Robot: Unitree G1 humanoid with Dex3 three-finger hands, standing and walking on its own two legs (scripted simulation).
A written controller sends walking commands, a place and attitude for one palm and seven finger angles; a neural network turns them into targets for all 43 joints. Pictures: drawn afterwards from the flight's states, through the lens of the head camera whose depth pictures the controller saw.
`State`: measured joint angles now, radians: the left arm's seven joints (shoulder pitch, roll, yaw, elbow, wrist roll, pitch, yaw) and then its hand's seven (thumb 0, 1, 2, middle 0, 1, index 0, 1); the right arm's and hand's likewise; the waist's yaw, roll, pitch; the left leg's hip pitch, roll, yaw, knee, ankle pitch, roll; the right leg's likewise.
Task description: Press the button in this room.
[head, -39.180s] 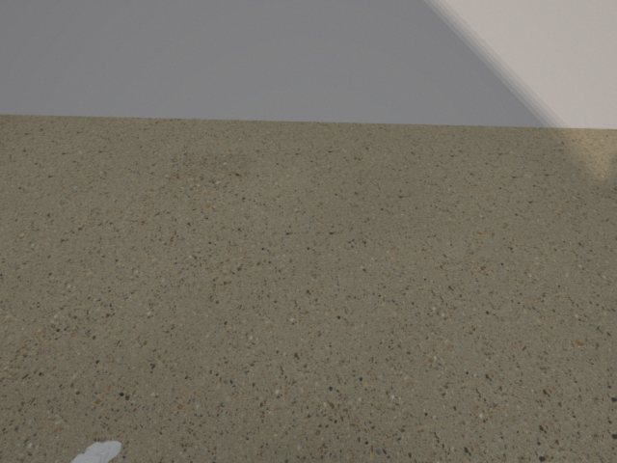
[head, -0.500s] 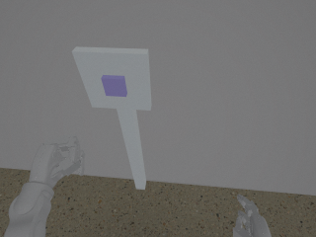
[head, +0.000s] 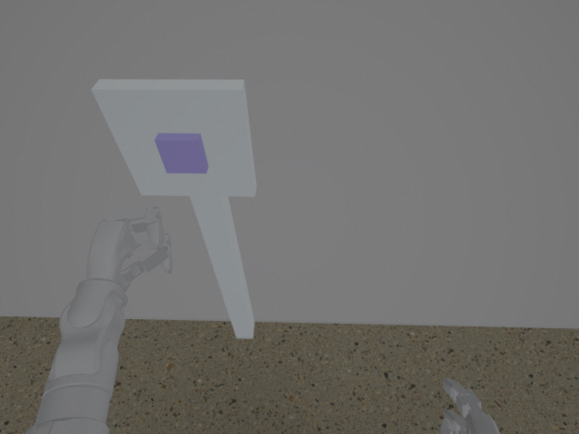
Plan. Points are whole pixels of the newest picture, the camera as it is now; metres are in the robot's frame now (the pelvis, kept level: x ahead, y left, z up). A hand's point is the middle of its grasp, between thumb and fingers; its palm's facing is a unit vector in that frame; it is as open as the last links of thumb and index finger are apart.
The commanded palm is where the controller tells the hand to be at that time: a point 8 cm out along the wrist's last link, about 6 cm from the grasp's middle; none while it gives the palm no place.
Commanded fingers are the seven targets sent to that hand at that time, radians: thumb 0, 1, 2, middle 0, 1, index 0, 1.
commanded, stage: aim a knuckle at the button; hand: left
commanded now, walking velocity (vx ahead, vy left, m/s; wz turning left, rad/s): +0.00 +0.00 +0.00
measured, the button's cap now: (183, 152) +0.51 +0.20 +0.11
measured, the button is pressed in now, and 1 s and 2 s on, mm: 0 0 12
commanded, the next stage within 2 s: press the button with the knuckle in 1.26 s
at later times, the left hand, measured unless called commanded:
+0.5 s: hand (197, 208) +0.41 +0.16 +0.09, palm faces +0.02 -1.00 -0.03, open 3.1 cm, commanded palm +0.39 +0.22 +0.09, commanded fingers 0.00 0.90 0.90 -1.30 -1.50 -1.30 -1.50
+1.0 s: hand (192, 202) +0.43 +0.18 +0.08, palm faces +0.03 -1.00 -0.01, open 3.1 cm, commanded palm +0.40 +0.23 +0.08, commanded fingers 0.00 0.90 0.90 -1.30 -1.50 -1.30 -1.50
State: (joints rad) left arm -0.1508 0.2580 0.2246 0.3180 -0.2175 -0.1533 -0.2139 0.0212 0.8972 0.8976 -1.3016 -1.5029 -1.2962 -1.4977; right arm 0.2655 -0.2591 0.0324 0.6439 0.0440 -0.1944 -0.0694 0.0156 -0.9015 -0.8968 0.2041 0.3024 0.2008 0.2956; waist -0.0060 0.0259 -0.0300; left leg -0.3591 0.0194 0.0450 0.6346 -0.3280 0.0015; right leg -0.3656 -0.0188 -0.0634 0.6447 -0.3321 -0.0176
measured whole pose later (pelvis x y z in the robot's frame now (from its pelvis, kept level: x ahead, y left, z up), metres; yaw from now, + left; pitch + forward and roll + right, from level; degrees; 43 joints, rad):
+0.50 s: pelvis +0.00 +0.00 -0.01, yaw -1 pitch +7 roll +0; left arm -0.51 0.26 0.23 0.73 -0.15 -0.26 -0.14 0.02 0.90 0.90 -1.30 -1.50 -1.30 -1.50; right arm 0.30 -0.25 0.02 0.66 0.03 -0.08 -0.04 0.01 -0.90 -0.90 0.20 0.30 0.20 0.30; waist -0.05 0.02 -0.04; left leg -0.47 0.02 0.05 0.69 -0.34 0.00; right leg -0.47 -0.02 -0.05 0.70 -0.34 -0.02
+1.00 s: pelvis +0.00 +0.01 -0.01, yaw -2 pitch +9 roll +0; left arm -0.60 0.31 0.30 0.87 -0.15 -0.34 -0.16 0.02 0.90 0.90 -1.30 -1.50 -1.30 -1.50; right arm 0.34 -0.25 0.01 0.65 0.03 -0.02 -0.03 0.01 -0.90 -0.90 0.20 0.30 0.20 0.30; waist -0.08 0.01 -0.06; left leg -0.54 0.03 0.07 0.74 -0.36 0.01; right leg -0.55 -0.01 -0.04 0.72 -0.34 -0.01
